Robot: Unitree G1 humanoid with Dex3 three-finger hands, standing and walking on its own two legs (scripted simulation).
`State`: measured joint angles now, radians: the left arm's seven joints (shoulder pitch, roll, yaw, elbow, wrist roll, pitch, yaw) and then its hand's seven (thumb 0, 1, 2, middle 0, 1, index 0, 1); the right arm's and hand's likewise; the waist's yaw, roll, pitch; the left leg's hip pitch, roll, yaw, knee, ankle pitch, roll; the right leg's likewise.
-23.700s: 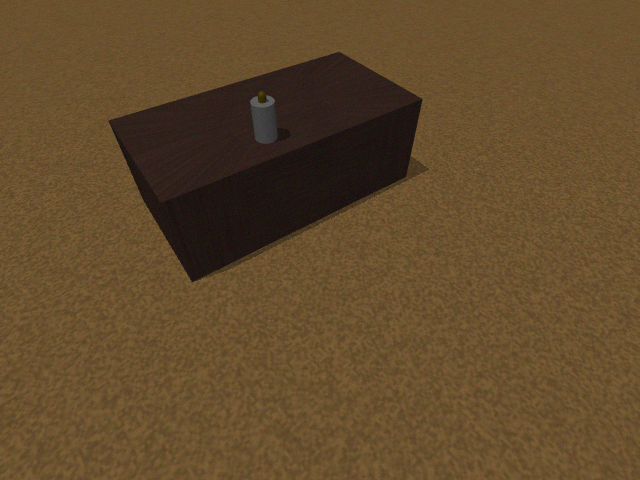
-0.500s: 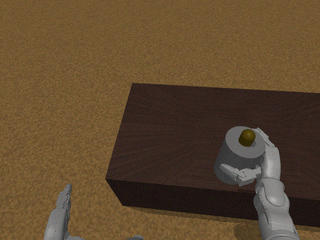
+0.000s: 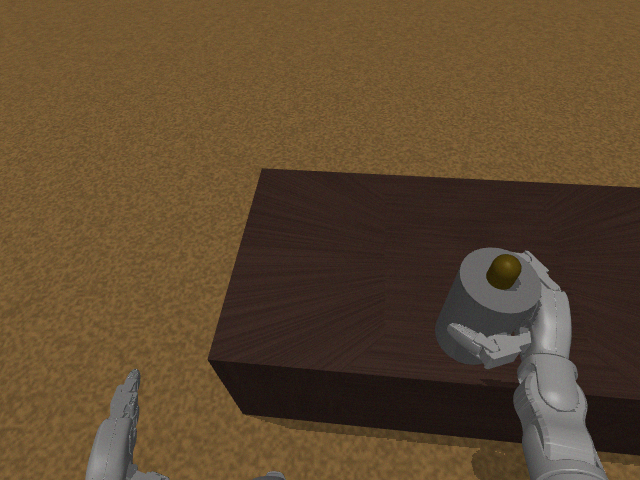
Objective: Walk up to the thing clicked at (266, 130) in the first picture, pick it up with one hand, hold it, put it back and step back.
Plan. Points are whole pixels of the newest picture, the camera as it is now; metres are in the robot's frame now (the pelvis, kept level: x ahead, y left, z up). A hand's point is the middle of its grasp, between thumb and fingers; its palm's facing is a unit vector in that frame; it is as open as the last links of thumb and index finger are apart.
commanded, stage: crouch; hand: right
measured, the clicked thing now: (485, 302) +0.34 -0.17 +0.04
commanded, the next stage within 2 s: lower in 1.34 s
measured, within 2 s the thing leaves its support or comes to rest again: neither
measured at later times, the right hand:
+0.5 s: hand (476, 320) +0.35 -0.18 -0.04, palm faces +0.23 +0.97 -0.04, open 11.4 cm
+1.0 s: hand (458, 294) +0.44 -0.19 -0.12, palm faces +0.21 +0.98 -0.01, open 11.4 cm
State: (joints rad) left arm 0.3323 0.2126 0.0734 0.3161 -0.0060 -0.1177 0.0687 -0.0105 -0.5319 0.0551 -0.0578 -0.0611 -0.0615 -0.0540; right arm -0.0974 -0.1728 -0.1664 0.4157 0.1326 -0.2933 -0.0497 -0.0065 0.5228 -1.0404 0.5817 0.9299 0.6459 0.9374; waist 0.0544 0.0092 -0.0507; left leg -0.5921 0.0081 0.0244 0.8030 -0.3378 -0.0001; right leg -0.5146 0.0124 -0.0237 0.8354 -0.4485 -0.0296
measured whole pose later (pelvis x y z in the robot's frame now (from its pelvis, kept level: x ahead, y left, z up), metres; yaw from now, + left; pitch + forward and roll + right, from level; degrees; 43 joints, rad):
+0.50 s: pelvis -0.01 +0.01 -0.02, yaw +0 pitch +13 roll +0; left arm 0.33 0.21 0.07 0.22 0.03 -0.14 0.04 -0.01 -0.50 0.04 -0.05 -0.06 -0.06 -0.04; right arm -0.26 -0.22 -0.27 0.69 0.10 -0.42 -0.05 -0.01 0.54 -1.06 0.58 0.94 0.65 0.95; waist 0.10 0.05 -0.05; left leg -0.81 0.00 0.03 0.94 -0.37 0.01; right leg -0.73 0.01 -0.02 0.98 -0.48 -0.02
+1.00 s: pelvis -0.02 -0.01 -0.08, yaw +1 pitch +25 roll +3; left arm 0.38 0.28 0.08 -0.05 0.09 -0.11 -0.02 -0.01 -0.52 0.06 -0.06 -0.06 -0.06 -0.05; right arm -0.62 -0.40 -0.45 1.12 0.02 -0.59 -0.02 -0.01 0.54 -1.06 0.58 0.94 0.64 0.95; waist 0.24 0.05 -0.13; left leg -1.20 -0.01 0.04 1.21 -0.44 0.00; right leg -1.14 -0.02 -0.01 1.31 -0.60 -0.04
